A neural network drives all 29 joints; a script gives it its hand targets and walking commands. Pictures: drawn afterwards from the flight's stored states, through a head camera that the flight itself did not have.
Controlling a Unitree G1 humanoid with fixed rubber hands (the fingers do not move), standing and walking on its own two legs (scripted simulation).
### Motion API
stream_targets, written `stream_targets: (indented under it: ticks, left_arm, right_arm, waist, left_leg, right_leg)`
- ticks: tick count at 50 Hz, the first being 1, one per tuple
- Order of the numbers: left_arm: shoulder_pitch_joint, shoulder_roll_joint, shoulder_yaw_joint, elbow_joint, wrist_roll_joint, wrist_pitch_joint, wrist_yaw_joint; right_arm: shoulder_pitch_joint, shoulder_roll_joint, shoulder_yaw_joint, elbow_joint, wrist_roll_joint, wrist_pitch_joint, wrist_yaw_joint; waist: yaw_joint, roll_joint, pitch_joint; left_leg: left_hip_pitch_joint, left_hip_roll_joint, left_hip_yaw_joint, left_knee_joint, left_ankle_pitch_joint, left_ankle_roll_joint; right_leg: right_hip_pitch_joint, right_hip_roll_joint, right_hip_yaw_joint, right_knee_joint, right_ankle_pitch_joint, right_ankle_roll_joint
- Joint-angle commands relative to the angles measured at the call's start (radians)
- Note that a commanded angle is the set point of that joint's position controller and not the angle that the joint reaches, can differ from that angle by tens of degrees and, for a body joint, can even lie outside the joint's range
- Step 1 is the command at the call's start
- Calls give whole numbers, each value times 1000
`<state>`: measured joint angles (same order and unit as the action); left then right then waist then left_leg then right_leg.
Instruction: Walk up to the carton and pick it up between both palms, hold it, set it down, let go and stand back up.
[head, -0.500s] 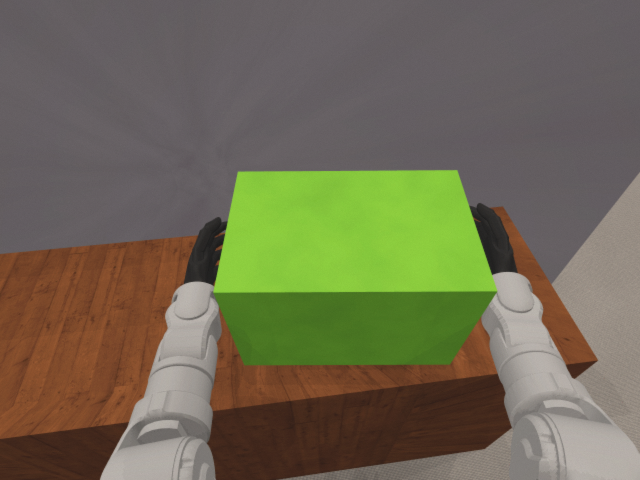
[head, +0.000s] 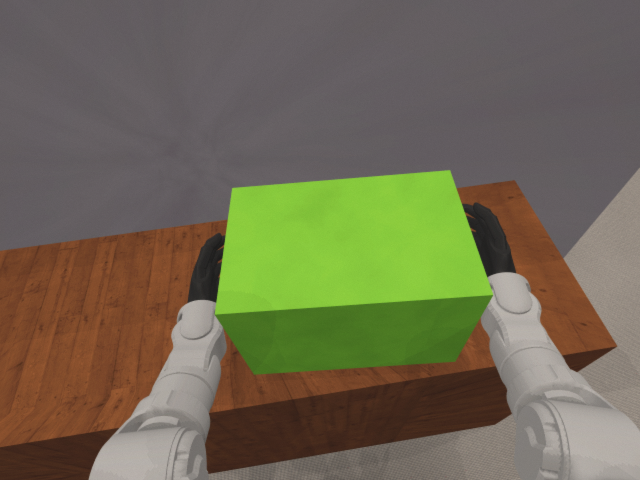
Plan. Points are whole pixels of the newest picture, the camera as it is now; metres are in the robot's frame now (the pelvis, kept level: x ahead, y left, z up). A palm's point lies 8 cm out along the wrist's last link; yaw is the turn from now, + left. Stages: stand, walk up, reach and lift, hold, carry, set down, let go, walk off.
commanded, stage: set down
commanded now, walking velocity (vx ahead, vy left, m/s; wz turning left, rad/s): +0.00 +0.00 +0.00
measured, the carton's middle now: (347, 277) +0.40 -0.01 -0.01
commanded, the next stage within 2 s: none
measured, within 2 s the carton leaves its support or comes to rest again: rests again in 0.52 s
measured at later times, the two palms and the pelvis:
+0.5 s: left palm (219, 310) +0.37 +0.17 -0.04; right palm (486, 285) +0.39 -0.21 -0.03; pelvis -0.02 +0.00 -0.02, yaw -1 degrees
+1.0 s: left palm (204, 277) +0.41 +0.19 +0.00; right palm (507, 267) +0.40 -0.23 +0.00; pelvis -0.05 +0.01 -0.05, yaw -4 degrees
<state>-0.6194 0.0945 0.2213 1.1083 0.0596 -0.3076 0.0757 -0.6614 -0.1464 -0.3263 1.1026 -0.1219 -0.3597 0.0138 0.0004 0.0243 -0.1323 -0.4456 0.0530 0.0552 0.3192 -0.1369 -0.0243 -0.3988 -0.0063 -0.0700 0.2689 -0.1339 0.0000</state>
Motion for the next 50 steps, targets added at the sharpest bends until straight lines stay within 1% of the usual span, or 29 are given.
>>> stream_targets:
  ticks: [1,12,17,19,21,23,26,30,35,37,38,39,40,41,42,43,44,45,47,50]
  left_arm:
    - [-735,-542,-296,-223,37,-156,-118]
    - [-795,-534,-281,-82,11,-252,-122]
    - [-792,-525,-277,-33,-6,-295,-124]
    - [-818,-485,-274,14,-8,-310,-136]
    - [-822,-477,-269,49,-14,-327,-143]
    - [-833,-476,-268,74,-19,-342,-146]
    - [-849,-475,-274,101,-30,-359,-142]
    - [-857,-440,-267,145,-35,-363,-138]
    - [-880,-355,-244,199,-57,-359,-130]
    - [-887,-283,-232,216,-73,-357,-120]
    - [-886,-220,-224,220,-88,-355,-109]
    - [-879,-120,-210,224,-108,-352,-90]
    - [-865,20,-191,224,-139,-345,-62]
    - [-849,167,-179,218,-185,-333,-25]
    - [-853,262,-214,205,-256,-316,8]
    - [-873,279,-259,194,-328,-292,27]
    - [-886,285,-294,192,-388,-265,33]
    - [-888,297,-321,196,-432,-237,34]
    - [-884,323,-362,208,-479,-181,30]
    - [-870,325,-411,219,-496,-95,17]
  right_arm:
    - [-541,537,306,-98,-83,-77,131]
    - [-586,536,286,12,-109,-133,146]
    - [-590,546,295,54,-113,-165,148]
    - [-615,528,298,83,-90,-182,152]
    - [-628,520,297,109,-87,-198,154]
    - [-641,511,286,135,-90,-214,159]
    - [-658,492,264,173,-97,-233,169]
    - [-677,440,223,231,-111,-240,180]
    - [-714,350,175,286,-113,-239,183]
    - [-720,275,156,306,-102,-236,177]
    - [-720,206,145,310,-86,-234,169]
    - [-716,94,132,310,-56,-231,154]
    - [-714,-63,121,300,-4,-227,130]
    - [-728,-236,127,276,76,-220,98]
    - [-760,-355,179,246,182,-207,67]
    - [-796,-386,253,218,286,-183,47]
    - [-822,-396,315,194,365,-154,38]
    - [-836,-412,361,170,422,-122,35]
    - [-853,-452,419,139,493,-65,40]
    - [-847,-493,474,161,568,-2,63]
  waist:
    - [-19,-18,-675]
    - [-18,-23,-753]
    - [-15,-29,-790]
    - [-16,-53,-813]
    - [-15,-58,-825]
    - [-15,-53,-839]
    - [-17,-40,-862]
    - [-15,-42,-846]
    - [-4,-61,-835]
    - [-1,-66,-846]
    - [1,-67,-861]
    - [4,-66,-889]
    - [9,-65,-932]
    - [15,-64,-985]
    - [16,-68,-1033]
    - [16,-76,-1061]
    - [18,-88,-1072]
    - [22,-99,-1070]
    - [33,-107,-1048]
    - [49,-95,-971]
  left_leg:
    - [244,-42,9,77,435,-50]
    - [152,-34,10,124,402,-43]
    - [87,-37,14,149,393,-35]
    - [44,-52,20,148,369,-28]
    - [8,-54,20,153,348,-24]
    - [0,-53,21,167,344,-25]
    - [12,-49,23,198,344,-30]
    - [-3,-46,32,220,280,-25]
    - [-53,-45,43,237,187,-12]
    - [-67,-45,47,246,169,-11]
    - [-71,-45,50,254,167,-12]
    - [-72,-45,54,264,174,-16]
    - [-71,-43,57,277,194,-21]
    - [-69,-41,57,295,221,-25]
    - [-76,-40,52,315,240,-27]
    - [-95,-39,43,334,234,-25]
    - [-122,-40,36,349,208,-21]
    - [-142,-40,29,358,181,-18]
    - [-144,-43,19,369,153,-17]
    - [-80,-36,5,373,165,-29]
  right_leg:
    - [297,19,1,97,552,35]
    - [204,22,1,145,546,38]
    - [193,24,5,179,573,44]
    - [221,13,10,213,646,54]
    - [218,10,11,232,658,59]
    - [181,13,7,243,639,58]
    - [96,22,-3,252,578,50]
    - [3,31,-13,257,466,43]
    - [-61,34,-15,276,360,40]
    - [-77,35,-13,286,336,38]
    - [-83,37,-11,292,332,37]
    - [-86,40,-6,301,335,37]
    - [-84,44,0,312,348,38]
    - [-80,50,10,323,365,38]
    - [-76,55,21,336,377,40]
    - [-77,58,31,350,370,41]
    - [-84,60,36,365,351,43]
    - [-96,62,37,378,329,48]
    - [-124,66,32,392,283,53]
    - [-193,71,14,383,214,44]
